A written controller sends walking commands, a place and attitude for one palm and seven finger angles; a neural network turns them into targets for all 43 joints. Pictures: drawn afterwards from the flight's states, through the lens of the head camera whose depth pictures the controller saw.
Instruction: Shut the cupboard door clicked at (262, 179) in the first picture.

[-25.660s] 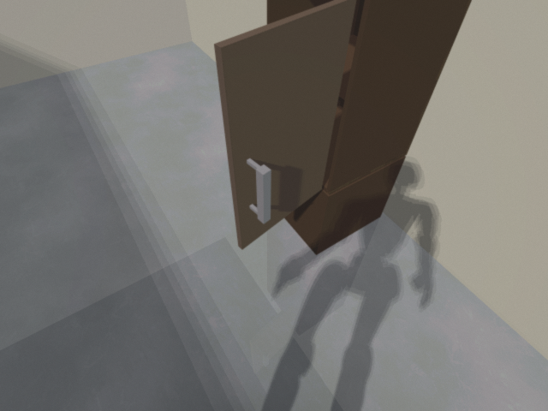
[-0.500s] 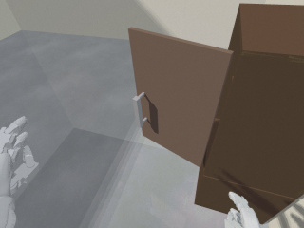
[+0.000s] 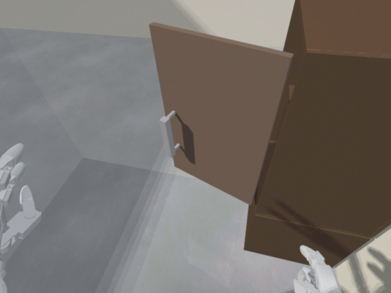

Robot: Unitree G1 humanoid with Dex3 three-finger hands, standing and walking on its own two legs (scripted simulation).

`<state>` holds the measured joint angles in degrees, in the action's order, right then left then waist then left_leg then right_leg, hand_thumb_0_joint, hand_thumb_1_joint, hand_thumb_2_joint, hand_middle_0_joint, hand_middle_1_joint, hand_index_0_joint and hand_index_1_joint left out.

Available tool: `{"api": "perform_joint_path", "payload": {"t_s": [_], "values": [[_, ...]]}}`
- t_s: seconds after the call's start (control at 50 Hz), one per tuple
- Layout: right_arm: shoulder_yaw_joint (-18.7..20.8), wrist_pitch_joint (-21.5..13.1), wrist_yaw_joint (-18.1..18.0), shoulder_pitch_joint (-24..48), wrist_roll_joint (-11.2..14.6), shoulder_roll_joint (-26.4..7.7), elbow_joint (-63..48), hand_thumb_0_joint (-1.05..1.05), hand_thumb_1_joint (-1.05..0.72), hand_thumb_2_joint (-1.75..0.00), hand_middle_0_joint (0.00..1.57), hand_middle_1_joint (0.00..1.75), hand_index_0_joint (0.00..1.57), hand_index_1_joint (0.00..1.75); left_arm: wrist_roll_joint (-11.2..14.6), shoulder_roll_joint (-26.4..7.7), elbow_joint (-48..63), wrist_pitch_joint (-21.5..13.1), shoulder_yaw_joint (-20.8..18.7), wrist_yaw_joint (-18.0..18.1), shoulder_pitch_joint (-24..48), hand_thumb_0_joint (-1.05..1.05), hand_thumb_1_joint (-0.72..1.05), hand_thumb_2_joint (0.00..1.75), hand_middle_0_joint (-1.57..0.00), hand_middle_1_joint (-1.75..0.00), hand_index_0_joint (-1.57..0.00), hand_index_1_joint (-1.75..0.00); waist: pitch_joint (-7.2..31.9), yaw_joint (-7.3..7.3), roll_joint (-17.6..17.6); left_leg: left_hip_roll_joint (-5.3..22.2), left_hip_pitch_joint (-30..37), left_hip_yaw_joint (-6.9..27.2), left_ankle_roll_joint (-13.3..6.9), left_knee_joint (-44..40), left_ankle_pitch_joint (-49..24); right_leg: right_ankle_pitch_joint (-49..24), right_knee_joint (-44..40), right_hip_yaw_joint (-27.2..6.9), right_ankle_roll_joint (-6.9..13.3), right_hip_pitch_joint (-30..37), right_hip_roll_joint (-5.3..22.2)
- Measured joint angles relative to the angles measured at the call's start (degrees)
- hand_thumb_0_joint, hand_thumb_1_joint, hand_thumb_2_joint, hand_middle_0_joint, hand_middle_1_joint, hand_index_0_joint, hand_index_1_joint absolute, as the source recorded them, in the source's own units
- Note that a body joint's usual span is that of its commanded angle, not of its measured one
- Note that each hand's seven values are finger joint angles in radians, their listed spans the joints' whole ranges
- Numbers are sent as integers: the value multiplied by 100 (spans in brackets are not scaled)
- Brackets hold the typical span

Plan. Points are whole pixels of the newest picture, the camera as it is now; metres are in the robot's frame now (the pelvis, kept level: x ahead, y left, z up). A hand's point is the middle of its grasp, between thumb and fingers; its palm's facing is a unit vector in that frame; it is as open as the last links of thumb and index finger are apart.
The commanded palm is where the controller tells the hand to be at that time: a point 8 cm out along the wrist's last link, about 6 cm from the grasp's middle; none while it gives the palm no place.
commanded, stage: step back with the hand held close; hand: left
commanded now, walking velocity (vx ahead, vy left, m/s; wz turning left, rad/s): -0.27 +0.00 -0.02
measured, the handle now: (171, 134) +0.62 +0.14 -0.10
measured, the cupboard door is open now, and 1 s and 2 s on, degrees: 71 71 71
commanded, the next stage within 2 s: stop stepping back and stand still in 1.04 s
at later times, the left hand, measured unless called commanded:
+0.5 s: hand out of the picture +0.12 +0.29 +0.16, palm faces +0.44 -0.76 -0.47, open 7.4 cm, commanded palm +0.06 +0.32 +0.18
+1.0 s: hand out of the picture +0.01 +0.31 +0.18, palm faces +0.52 -0.73 -0.46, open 7.4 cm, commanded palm -0.07 +0.33 +0.18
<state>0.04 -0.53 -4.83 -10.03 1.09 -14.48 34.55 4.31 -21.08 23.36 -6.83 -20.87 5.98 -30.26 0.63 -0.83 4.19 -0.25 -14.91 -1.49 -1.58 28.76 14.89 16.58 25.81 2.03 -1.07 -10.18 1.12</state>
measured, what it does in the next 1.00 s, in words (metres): walks backwards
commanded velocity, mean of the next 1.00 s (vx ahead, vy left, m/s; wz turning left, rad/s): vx -0.33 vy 0.00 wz -0.05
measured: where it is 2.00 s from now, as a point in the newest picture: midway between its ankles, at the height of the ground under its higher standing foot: outside the picture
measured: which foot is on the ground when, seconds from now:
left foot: down 0.00-1.00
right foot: down 0.00-0.82, up 0.84-1.00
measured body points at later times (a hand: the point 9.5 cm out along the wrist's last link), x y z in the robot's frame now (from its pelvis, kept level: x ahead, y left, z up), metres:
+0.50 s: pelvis -0.08 +0.02 -0.01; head -0.07 +0.02 +0.44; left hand +0.09 +0.33 +0.18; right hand +0.10 -0.22 -0.08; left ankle +0.00 +0.10 -0.74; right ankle -0.03 -0.13 -0.74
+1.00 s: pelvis -0.18 +0.02 -0.02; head -0.16 +0.05 +0.43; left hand -0.03 +0.34 +0.20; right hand +0.00 -0.20 -0.09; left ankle +0.00 +0.11 -0.74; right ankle -0.24 -0.12 -0.71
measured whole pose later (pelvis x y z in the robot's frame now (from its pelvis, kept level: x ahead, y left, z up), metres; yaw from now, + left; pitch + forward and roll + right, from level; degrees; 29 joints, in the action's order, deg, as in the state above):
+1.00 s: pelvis -0.18 +0.02 -0.02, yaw +6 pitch +2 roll -6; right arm 0.9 -5.8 -3.6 -12.3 0.4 -9.8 35.7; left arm 4.2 -28.7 31.0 -15.4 -29.5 9.1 -29.5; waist 0.9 1.9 1.8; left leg 4.8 -34.0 -4.1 -3.8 29.6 -0.2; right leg 29.0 47.2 2.6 -0.2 -17.0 -4.4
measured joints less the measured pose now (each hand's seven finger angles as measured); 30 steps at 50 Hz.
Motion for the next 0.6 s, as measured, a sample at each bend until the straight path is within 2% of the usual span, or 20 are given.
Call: {"api": "perform_joint_path", "payload": {"t_s": [0.2, 0.38, 0.5, 0.6], "values": [[15, 294, -59, 94, 41, 106, -321, 1, -90, -89, 20, 30, 20, 30, 71, -512, 340, -76, -379, 69, -141, 2, 89, 90, -21, -30, -21, -31, -49, 79, -174, -92, -290, -176, -132, 71, -140, -105, 244, -169, -128, -416, 111], [-80, 149, -61, -1, 37, 168, -421, 1, -90, -89, 20, 30, 21, 30, -36, -372, 371, -242, -357, 99, -182, 2, 89, 90, -21, -30, -21, -31, -44, 92, -294, -65, -671, -116, -193, 331, -315, -284, 463, -106, -147, -748, 88], [-89, -46, -67, -160, 2, 148, -358, 1, -90, -89, 20, 30, 21, 30, -172, -273, 433, -448, -454, 155, -76, 2, 89, 90, -21, -30, -21, -31, -109, 35, -315, 0, -939, 6, -189, 674, -319, -313, 731, -14, -122, -936, 3], [-53, -205, -40, -307, -33, 145, -247, 1, -90, -89, 20, 30, 21, 30, -272, -228, 393, -588, -476, 188, 228, 2, 89, 90, -21, -30, -21, -31, -170, 110, -313, 59, -1187, 40, -171, 982, -48, -248, 983, -70, -32, -1063, -123]]}}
